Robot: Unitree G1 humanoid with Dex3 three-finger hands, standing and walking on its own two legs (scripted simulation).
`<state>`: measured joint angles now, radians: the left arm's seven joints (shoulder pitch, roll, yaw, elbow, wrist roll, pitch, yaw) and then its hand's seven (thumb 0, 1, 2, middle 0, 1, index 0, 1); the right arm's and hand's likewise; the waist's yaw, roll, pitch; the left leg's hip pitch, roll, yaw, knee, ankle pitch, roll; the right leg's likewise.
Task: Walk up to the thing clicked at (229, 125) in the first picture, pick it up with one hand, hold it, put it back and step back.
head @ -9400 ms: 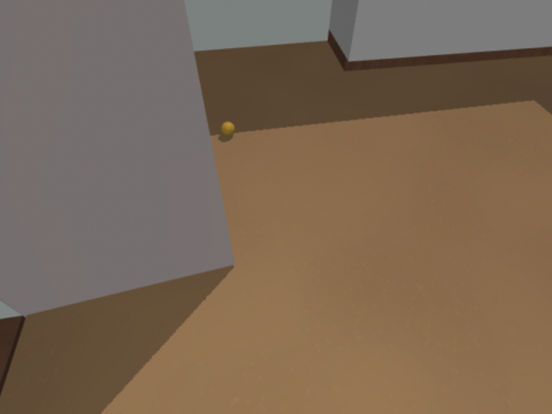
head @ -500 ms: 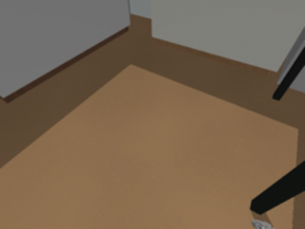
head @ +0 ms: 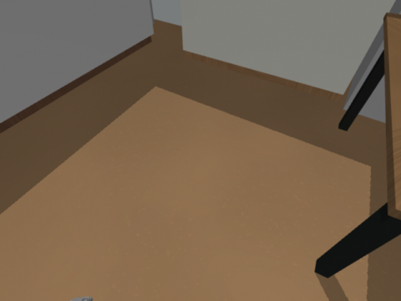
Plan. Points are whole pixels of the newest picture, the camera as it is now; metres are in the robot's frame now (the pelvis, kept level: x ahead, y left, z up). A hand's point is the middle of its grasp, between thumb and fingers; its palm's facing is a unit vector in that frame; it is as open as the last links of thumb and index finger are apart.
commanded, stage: walk up
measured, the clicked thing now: out of the picture +0.04 +1.46 -0.74
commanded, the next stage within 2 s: stand in 0.02 s
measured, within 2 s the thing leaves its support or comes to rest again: neither
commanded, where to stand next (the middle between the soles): +0.07 +0.00 m, yaw +1 degrees
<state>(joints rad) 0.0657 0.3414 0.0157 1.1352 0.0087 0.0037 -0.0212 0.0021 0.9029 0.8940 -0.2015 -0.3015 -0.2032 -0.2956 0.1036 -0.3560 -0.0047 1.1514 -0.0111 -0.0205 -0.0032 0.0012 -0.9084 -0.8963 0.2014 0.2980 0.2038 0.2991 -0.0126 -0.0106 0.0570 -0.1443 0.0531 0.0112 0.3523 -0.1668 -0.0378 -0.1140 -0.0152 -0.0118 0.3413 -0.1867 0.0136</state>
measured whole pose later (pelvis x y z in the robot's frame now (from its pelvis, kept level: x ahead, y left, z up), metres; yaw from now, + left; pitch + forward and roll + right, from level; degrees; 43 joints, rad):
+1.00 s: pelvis +0.00 +0.00 +0.00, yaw +0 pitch -2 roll +0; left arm 0.11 0.36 0.00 1.13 0.01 -0.01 -0.01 0.00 0.90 0.89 -0.20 -0.30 -0.20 -0.30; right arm 0.09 -0.35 0.00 1.15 -0.01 -0.01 0.01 0.00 -0.91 -0.90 0.20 0.30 0.20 0.30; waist 0.00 0.00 0.06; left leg -0.13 0.05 0.01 0.32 -0.15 -0.04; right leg -0.11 -0.02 -0.01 0.32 -0.18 0.02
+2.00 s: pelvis +0.05 -0.07 -0.03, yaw +51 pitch -1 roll +0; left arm 0.26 0.42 0.07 0.75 0.02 -0.02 0.01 0.00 0.90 0.89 -0.20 -0.30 -0.20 -0.30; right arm 0.21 -0.42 -0.09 0.62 -0.05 0.06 0.03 0.00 -0.90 -0.90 0.20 0.30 0.21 0.30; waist 0.01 0.06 0.13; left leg -0.44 -0.11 -0.19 0.82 -0.37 0.00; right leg -0.36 -0.02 -0.05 0.69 -0.30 -0.01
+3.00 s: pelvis +0.02 -0.06 -0.03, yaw +80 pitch -2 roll +1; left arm 0.21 0.40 0.04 0.83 0.04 0.00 -0.03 0.00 0.90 0.89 -0.21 -0.30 -0.21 -0.30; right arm 0.23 -0.42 -0.04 0.85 -0.01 -0.02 0.00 0.00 -0.91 -0.90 0.20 0.30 0.21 0.30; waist 0.05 0.02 0.11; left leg -0.33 -0.02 -0.01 0.73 -0.43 0.01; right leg -0.36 -0.13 -0.09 0.72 -0.33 0.01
